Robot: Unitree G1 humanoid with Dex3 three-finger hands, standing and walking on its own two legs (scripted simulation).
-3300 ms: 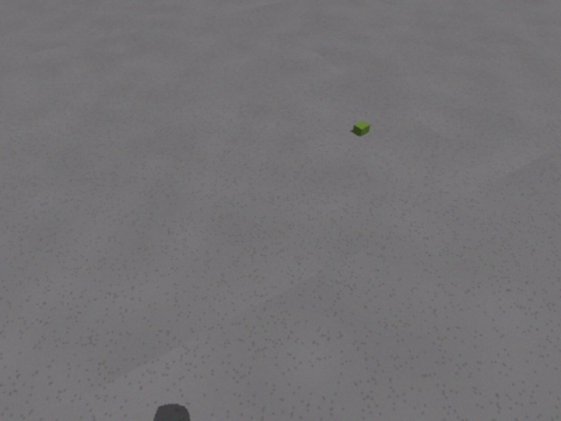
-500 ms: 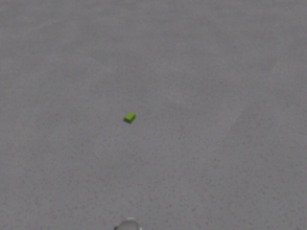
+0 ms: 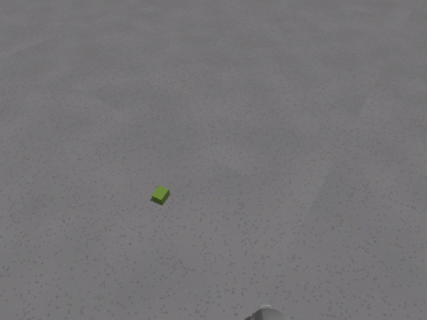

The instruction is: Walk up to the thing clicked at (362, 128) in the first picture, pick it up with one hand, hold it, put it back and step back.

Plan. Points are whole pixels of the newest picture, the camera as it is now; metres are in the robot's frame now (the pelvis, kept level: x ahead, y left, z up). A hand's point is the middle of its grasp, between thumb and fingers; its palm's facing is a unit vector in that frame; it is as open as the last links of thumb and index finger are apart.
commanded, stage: walk up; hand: left
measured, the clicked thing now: (161, 195) +0.87 +0.28 -0.75
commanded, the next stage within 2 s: none
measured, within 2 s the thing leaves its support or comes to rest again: neither
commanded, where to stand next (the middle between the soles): +0.47 +0.03 m, yaw +1 degrees
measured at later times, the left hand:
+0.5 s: hand (95, 310) +0.19 +0.25 -0.12, palm faces +0.05 -0.91 -0.41, open 7.4 cm
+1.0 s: hand (100, 239) +0.35 +0.29 -0.14, palm faces +0.00 -0.94 -0.35, open 7.4 cm
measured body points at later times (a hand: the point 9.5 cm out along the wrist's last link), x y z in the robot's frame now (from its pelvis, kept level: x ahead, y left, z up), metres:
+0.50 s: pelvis +0.16 -0.03 +0.01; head +0.17 -0.05 +0.45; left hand +0.18 +0.29 -0.09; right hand +0.22 -0.36 -0.12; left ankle +0.27 +0.14 -0.69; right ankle +0.15 -0.13 -0.74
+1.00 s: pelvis +0.31 +0.02 +0.00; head +0.32 +0.02 +0.45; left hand +0.35 +0.34 -0.12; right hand +0.39 -0.30 -0.11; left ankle +0.29 +0.13 -0.74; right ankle +0.42 -0.13 -0.71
